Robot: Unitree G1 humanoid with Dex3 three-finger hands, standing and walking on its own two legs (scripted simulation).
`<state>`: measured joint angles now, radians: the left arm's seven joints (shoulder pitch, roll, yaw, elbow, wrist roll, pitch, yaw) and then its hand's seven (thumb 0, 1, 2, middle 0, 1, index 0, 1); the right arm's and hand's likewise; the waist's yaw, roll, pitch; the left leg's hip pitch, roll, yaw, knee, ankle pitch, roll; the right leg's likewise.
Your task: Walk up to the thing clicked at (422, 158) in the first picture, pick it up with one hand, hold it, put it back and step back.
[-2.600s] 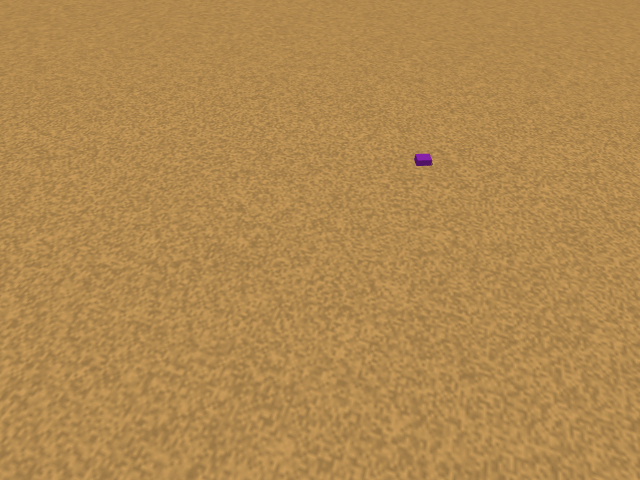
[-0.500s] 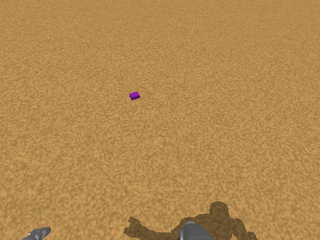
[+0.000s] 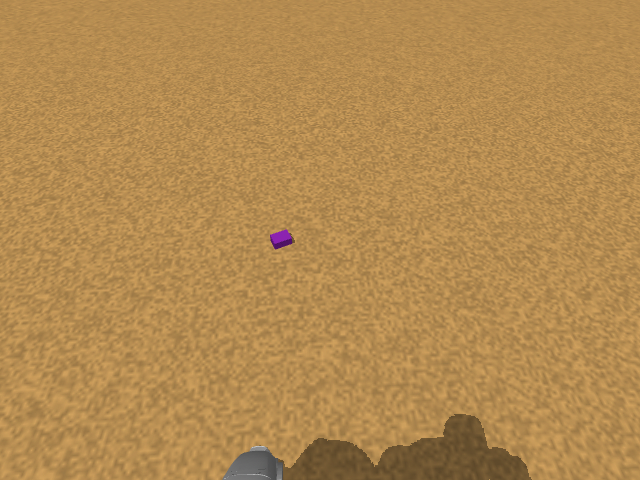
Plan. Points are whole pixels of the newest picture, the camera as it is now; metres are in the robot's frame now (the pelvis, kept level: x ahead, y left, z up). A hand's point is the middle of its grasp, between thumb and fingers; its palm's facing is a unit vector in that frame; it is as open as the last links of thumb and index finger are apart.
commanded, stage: walk up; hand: left
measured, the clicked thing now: (281, 239) +1.08 +0.24 -0.75
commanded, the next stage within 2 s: none
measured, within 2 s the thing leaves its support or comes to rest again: neither
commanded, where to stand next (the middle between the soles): +0.70 +0.02 m, yaw +0 degrees
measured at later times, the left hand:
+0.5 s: hand (169, 337) +0.34 +0.28 -0.13, palm faces -0.10 -0.92 -0.38, open 7.4 cm
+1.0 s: hand (174, 298) +0.43 +0.31 -0.16, palm faces +0.01 -0.93 -0.37, open 7.4 cm
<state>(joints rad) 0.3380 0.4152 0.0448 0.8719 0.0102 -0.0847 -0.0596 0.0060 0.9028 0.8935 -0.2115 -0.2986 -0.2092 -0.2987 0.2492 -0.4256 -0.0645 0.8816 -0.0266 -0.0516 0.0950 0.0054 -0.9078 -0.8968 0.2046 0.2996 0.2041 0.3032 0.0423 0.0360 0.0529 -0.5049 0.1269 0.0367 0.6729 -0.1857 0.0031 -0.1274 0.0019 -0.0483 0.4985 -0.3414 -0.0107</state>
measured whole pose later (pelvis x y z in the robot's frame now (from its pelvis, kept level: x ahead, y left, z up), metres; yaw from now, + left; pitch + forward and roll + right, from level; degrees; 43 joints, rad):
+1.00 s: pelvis +0.42 +0.03 -0.01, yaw +1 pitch -2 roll +0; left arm 0.37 0.44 0.05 0.89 0.01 -0.06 -0.04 0.01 0.90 0.89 -0.21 -0.30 -0.21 -0.30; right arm 0.26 -0.43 -0.07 0.88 -0.03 -0.07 0.08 0.01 -0.91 -0.90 0.20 0.30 0.20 0.30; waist 0.04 -0.03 0.07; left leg -0.40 0.06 0.07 0.61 -0.17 0.01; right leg -0.16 -0.09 -0.09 0.70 -0.44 -0.01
